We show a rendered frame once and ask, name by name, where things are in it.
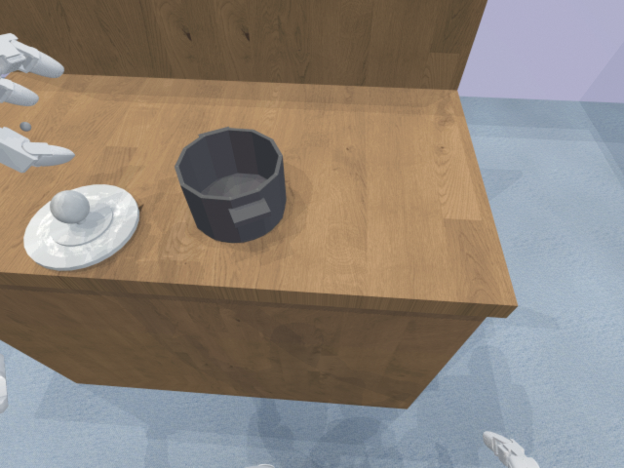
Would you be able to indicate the table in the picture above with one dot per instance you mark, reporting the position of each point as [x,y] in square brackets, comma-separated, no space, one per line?
[387,257]

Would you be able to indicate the robot left hand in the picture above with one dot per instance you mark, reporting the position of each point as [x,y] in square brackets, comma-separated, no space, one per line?
[16,151]

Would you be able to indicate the pot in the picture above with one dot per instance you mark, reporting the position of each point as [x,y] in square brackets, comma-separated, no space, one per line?
[234,183]

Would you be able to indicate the lid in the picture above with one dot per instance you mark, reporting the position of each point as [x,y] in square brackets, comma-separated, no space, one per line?
[109,225]

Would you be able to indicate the robot right hand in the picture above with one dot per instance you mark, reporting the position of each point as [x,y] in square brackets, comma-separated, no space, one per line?
[509,452]

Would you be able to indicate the knob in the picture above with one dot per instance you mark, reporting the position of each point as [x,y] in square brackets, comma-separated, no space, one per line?
[69,206]

